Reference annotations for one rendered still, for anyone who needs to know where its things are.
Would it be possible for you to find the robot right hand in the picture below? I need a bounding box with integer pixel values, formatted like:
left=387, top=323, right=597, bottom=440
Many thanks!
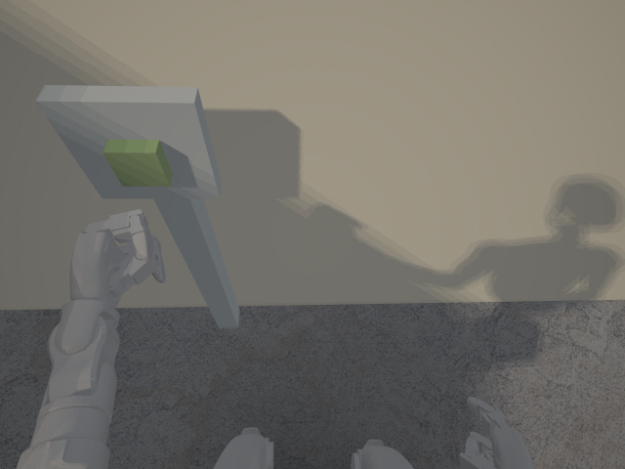
left=459, top=397, right=535, bottom=469

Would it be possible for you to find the panel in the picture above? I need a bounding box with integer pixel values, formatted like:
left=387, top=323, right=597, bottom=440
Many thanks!
left=35, top=85, right=240, bottom=328

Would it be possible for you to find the left robot thigh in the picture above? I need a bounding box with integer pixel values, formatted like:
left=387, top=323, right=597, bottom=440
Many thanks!
left=213, top=434, right=273, bottom=469

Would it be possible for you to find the left robot forearm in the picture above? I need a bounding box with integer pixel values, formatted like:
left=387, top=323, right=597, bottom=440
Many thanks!
left=17, top=298, right=120, bottom=469

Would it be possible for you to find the button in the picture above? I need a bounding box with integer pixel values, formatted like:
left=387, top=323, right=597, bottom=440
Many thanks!
left=103, top=140, right=173, bottom=187

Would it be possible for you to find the robot left hand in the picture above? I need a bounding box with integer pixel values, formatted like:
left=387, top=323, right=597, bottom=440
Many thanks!
left=69, top=209, right=165, bottom=309

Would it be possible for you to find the right robot shin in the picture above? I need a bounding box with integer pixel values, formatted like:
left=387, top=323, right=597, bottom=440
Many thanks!
left=364, top=440, right=384, bottom=448

